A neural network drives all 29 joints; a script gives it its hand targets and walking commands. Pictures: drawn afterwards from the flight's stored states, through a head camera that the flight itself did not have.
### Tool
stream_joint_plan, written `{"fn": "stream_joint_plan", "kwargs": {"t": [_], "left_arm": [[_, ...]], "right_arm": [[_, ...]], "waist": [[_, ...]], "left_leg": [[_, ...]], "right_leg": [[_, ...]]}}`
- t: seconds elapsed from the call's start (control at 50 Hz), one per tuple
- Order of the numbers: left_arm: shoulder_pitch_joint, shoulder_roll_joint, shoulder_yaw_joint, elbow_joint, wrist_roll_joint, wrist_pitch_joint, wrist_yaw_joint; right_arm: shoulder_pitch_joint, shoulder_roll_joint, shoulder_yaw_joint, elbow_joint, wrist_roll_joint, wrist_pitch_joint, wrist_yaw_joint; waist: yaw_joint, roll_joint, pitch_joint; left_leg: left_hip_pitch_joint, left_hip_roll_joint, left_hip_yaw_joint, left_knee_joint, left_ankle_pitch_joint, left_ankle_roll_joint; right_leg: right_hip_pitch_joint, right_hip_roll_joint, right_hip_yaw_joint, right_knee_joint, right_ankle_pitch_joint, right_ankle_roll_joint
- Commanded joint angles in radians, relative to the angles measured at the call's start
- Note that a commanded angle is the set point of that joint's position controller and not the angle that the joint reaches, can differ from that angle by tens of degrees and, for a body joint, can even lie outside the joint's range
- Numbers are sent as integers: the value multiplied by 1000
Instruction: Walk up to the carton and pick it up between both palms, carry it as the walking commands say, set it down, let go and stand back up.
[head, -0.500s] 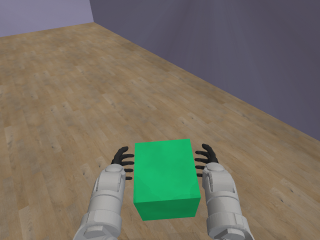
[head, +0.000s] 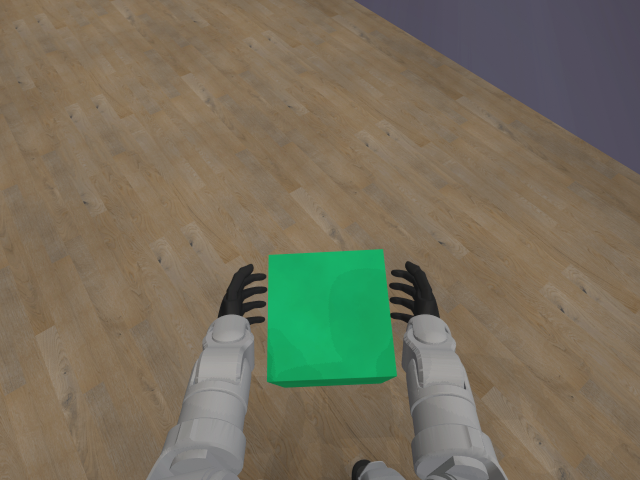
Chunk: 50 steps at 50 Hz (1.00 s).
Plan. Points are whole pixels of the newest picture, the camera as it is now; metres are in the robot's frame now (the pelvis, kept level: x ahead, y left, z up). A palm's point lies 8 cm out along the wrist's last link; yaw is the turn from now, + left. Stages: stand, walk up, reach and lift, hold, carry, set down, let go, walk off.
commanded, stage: set down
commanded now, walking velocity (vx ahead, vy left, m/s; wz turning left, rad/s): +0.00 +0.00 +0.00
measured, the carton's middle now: (329, 324) +0.36 -0.03 -0.12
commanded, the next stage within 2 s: none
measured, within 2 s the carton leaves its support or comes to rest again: neither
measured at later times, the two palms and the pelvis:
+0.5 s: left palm (254, 326) +0.37 +0.09 -0.13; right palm (409, 330) +0.35 -0.15 -0.13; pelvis -0.02 -0.01 -0.07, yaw +1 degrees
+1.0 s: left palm (261, 327) +0.40 +0.10 -0.21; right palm (397, 331) +0.38 -0.15 -0.22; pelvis -0.03 +0.00 -0.15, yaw +2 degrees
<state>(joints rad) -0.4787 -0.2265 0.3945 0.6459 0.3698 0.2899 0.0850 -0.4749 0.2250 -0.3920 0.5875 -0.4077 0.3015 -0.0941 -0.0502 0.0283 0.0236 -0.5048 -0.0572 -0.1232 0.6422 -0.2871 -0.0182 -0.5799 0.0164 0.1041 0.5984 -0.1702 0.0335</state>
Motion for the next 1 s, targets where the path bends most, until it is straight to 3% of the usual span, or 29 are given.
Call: {"fn": "stream_joint_plan", "kwargs": {"t": [0.0, 0.28, 0.58, 0.98], "left_arm": [[-471, -905, -451, 42, -114, -98, -220], [-581, -850, -513, 19, -115, -183, -204], [-711, -872, -525, 68, -164, -141, -232], [-869, -881, -529, 99, -213, -119, -180]], "right_arm": [[-395, 901, 448, 82, 116, -81, 230], [-472, 890, 507, 83, 102, -147, 223], [-613, 932, 565, 82, 158, -103, 207], [-792, 873, 523, 128, 223, -93, 210]], "waist": [[-11, -7, -508], [-3, -16, -756], [-1, -46, -863], [-16, -8, -1009]], "left_leg": [[-30, -79, 34, -66, 190, 16], [-338, -111, 82, 142, 130, 3], [-644, -146, 111, 373, -34, 2], [-794, -158, 134, 599, -40, -27]], "right_leg": [[279, 106, -73, 31, 201, -24], [79, 117, -88, 229, 183, 1], [-102, 122, -93, 433, 23, 17], [-399, 142, -147, 687, 19, 23]]}}
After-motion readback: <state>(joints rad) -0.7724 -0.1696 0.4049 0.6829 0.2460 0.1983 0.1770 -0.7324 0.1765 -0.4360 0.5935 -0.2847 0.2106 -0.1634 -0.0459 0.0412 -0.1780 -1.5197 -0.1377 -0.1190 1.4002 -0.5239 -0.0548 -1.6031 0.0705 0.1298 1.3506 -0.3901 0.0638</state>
